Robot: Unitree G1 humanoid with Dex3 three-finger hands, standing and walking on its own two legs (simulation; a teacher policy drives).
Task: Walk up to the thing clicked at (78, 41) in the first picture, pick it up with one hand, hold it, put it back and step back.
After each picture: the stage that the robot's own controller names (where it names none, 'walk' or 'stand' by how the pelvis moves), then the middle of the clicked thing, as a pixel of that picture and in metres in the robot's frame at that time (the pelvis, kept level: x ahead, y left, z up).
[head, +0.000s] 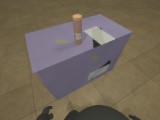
stand; (77, 31) +0.67 +0.15 +0.13
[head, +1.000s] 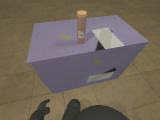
walk; (81, 29) +0.63 +0.13 +0.15
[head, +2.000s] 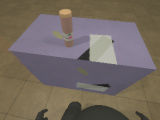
stand; (67, 31) +0.54 +0.23 +0.16
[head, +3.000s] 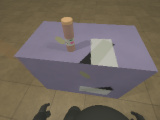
stand; (69, 36) +0.54 +0.19 +0.15
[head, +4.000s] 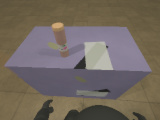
stand; (61, 42) +0.49 +0.23 +0.14
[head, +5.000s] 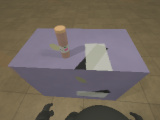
stand; (63, 43) +0.50 +0.23 +0.13
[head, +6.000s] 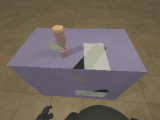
stand; (61, 43) +0.50 +0.25 +0.13
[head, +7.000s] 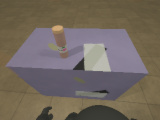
stand; (61, 44) +0.49 +0.24 +0.13
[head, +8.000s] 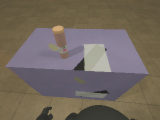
rise first; (61, 44) +0.49 +0.24 +0.13
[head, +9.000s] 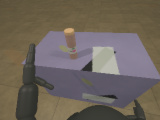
rise first; (71, 45) +0.50 +0.21 +0.13
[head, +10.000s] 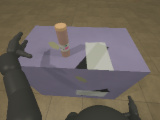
go down; (63, 42) +0.51 +0.20 +0.14
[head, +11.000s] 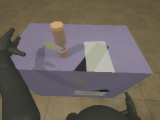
go down; (60, 42) +0.48 +0.20 +0.14
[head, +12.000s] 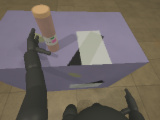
close in; (49, 33) +0.48 +0.22 +0.18
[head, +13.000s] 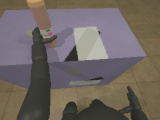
lift; (45, 26) +0.53 +0.23 +0.19
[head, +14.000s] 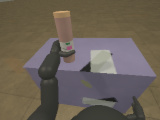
lift; (66, 39) +0.33 +0.16 +0.32
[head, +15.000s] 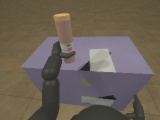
hold; (66, 41) +0.34 +0.16 +0.30
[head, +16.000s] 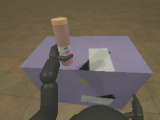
hold; (63, 44) +0.34 +0.17 +0.29
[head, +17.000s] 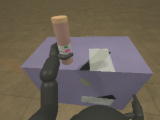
hold; (64, 43) +0.34 +0.17 +0.30
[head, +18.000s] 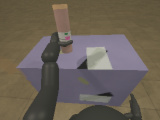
crouch; (64, 31) +0.42 +0.17 +0.33
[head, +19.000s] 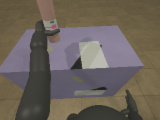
lower; (49, 19) +0.51 +0.21 +0.31
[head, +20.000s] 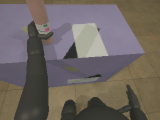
lower; (41, 21) +0.55 +0.23 +0.19
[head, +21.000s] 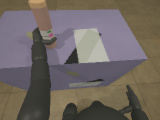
lower; (45, 27) +0.52 +0.23 +0.19
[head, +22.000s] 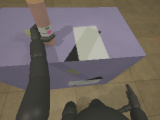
lower; (43, 24) +0.54 +0.23 +0.19
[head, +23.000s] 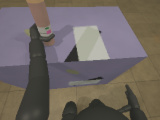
lower; (43, 24) +0.54 +0.23 +0.19
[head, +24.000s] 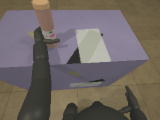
open; (47, 27) +0.52 +0.23 +0.18
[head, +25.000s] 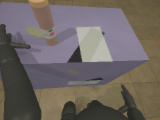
sink last; (46, 25) +0.51 +0.23 +0.18
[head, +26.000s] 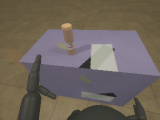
sink last; (69, 41) +0.53 +0.23 +0.15
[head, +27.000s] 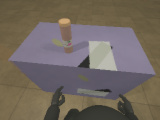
stand; (66, 38) +0.52 +0.21 +0.14
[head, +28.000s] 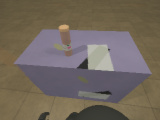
stand; (66, 42) +0.53 +0.23 +0.13
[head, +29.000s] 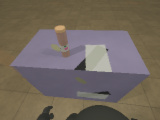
stand; (63, 43) +0.52 +0.24 +0.13
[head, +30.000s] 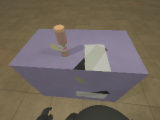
stand; (62, 42) +0.52 +0.25 +0.13
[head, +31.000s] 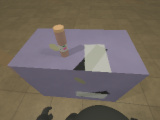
stand; (62, 43) +0.51 +0.25 +0.13
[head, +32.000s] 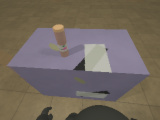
stand; (62, 42) +0.51 +0.25 +0.13
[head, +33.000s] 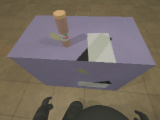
walk; (63, 31) +0.55 +0.23 +0.14
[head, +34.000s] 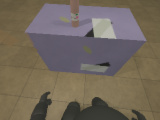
walk; (74, 12) +0.80 +0.19 +0.15
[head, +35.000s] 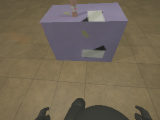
stand; (73, 5) +1.14 +0.31 +0.15
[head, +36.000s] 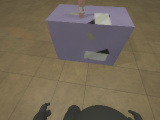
stand; (81, 6) +1.14 +0.20 +0.14
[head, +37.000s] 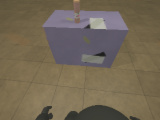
stand; (76, 12) +1.12 +0.21 +0.13
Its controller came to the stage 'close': yes
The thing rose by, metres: 0.20
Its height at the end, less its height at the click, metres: +0.00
